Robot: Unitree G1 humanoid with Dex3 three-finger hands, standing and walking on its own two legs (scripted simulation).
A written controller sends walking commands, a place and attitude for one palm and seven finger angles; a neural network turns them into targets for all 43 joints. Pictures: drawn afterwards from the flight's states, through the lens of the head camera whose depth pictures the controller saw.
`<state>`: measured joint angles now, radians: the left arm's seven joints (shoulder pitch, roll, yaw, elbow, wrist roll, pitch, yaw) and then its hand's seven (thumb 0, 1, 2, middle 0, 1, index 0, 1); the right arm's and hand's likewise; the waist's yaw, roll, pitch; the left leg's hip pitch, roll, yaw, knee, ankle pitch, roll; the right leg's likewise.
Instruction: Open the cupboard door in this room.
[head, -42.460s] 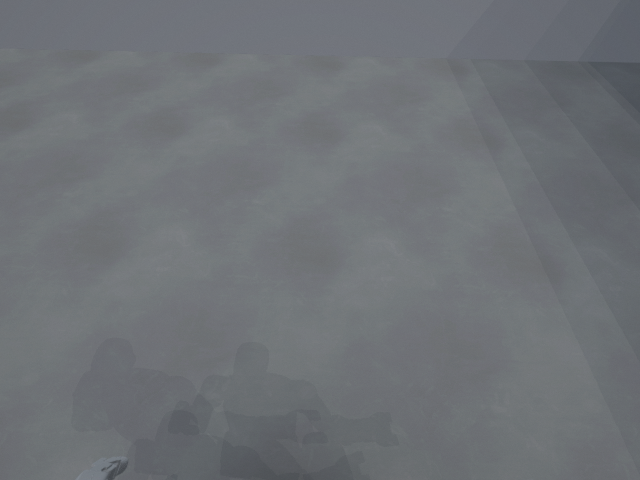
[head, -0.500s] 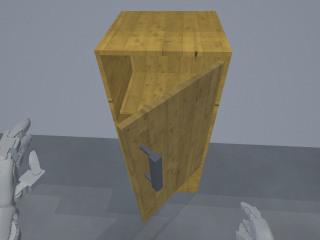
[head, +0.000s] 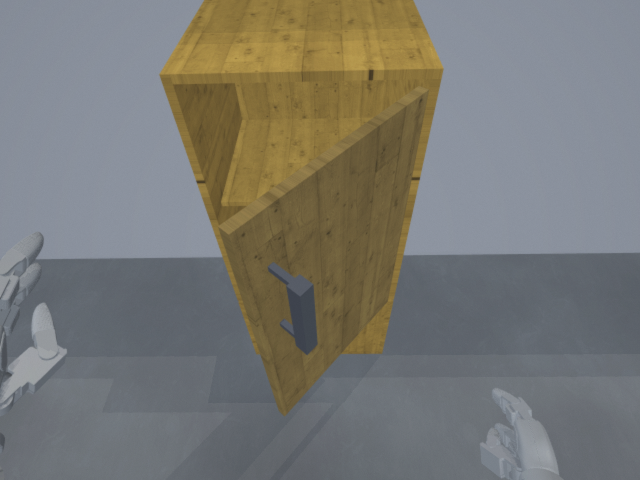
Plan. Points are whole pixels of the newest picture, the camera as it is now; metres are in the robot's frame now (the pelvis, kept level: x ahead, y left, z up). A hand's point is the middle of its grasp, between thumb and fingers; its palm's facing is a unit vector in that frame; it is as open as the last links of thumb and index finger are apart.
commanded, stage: step back with the hand held close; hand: left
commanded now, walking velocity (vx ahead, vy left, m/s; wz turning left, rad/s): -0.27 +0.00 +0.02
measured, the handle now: (292, 309) +0.33 +0.07 +0.02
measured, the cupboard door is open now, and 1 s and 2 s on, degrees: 49 49 49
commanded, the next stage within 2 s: stop stepping back and stand still in 0.78 s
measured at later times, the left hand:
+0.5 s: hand out of the picture +0.09 +0.29 +0.16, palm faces +0.46 -0.75 -0.47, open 7.4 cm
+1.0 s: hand out of the picture +0.02 +0.29 +0.16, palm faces +0.36 -0.84 -0.41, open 7.4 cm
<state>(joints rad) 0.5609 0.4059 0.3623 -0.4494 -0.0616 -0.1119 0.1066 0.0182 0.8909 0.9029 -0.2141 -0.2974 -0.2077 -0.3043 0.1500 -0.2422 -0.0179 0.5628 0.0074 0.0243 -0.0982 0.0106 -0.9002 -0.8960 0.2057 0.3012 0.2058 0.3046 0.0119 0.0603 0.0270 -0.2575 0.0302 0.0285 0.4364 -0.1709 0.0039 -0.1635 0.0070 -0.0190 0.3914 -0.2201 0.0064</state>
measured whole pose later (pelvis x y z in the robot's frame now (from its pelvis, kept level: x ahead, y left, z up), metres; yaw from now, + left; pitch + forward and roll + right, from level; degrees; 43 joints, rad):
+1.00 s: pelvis -0.19 +0.04 -0.02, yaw -2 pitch +0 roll -3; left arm 0.53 0.45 0.40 -0.57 -0.06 -0.19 0.13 0.02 0.89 0.90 -0.21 -0.30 -0.21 -0.30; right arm 0.18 -0.18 0.02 0.64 -0.01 -0.09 -0.08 0.01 -0.90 -0.90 0.21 0.30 0.21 0.31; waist 0.02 -0.02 -0.01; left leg -0.44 0.00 0.01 0.58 -0.14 0.01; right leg -0.17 0.03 0.02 0.56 -0.39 0.02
